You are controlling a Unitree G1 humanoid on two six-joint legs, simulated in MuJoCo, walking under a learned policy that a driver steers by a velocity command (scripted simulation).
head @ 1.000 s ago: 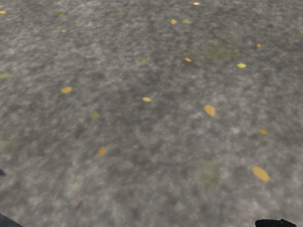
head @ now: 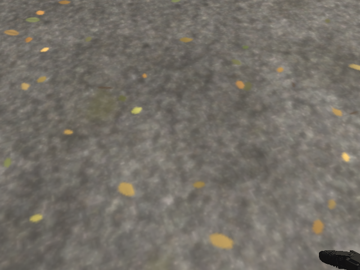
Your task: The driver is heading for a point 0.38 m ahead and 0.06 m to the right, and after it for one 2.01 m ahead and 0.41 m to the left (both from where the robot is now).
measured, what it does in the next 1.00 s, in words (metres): walks ahead: right foot, then left foot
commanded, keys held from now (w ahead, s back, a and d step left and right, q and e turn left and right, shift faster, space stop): w+e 0.36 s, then w+q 0.64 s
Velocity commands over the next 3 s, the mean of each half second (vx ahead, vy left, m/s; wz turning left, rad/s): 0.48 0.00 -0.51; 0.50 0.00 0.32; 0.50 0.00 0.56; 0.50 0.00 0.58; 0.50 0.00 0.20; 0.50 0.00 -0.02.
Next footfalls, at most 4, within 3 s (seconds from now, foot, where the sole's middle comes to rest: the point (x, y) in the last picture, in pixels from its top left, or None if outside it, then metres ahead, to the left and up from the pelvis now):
0.46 right None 0.38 -0.19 -0.76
1.00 left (203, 206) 0.72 0.00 -0.76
1.48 right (239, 144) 1.04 -0.16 -0.76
2.00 left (162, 119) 1.17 0.21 -0.76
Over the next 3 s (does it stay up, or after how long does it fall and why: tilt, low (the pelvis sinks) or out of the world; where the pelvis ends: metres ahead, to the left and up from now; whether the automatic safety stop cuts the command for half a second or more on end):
stays up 1.55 0.36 0.01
